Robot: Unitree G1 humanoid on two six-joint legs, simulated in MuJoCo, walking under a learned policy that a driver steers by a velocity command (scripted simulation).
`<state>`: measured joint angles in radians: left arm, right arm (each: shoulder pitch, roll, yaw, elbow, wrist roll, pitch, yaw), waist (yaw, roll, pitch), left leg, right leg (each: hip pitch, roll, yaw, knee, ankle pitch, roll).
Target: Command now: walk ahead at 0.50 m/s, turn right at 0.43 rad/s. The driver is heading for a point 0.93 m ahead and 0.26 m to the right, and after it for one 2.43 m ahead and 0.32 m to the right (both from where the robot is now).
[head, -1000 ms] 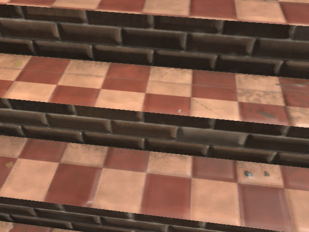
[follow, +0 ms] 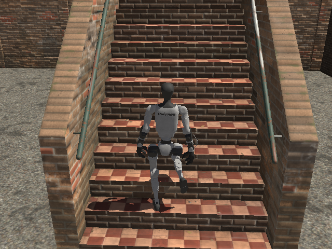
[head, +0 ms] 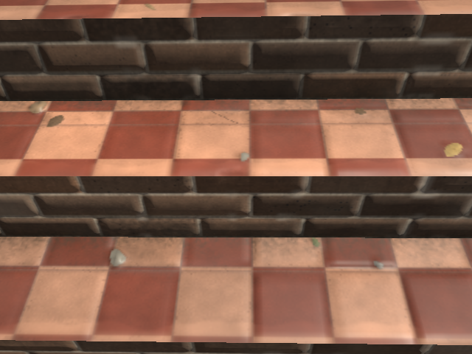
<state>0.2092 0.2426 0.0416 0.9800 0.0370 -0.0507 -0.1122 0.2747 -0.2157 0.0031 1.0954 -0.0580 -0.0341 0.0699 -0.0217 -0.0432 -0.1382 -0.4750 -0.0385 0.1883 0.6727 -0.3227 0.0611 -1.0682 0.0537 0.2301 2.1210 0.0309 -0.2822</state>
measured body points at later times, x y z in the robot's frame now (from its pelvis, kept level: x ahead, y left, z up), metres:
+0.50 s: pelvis +0.24 -0.04 +0.20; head +0.23 -0.04 +0.65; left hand +0.20 +0.19 +0.05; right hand +0.33 -0.30 +0.08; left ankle +0.28 +0.11 -0.23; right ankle +0.22 -0.13 -0.51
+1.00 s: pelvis +0.46 -0.05 +0.41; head +0.44 -0.03 +0.86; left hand +0.72 +0.07 +0.30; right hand +0.32 -0.21 +0.25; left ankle +0.47 +0.05 -0.31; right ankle +0.47 -0.23 -0.06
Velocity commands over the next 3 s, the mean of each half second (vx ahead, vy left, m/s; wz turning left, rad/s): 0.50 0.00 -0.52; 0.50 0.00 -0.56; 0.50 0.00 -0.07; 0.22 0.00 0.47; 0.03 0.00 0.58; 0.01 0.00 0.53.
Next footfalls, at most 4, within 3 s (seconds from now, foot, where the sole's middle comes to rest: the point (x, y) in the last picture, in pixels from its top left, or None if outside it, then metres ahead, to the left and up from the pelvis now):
0.22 right None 0.26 -0.14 -0.55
0.68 left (230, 291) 0.51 0.04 -0.35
1.30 right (432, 145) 0.71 -0.38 -0.15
1.76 left None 0.95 -0.26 0.05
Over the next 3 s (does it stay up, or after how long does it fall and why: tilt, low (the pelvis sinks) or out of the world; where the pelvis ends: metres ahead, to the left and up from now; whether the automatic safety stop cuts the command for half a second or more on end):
stays up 0.92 -0.33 0.81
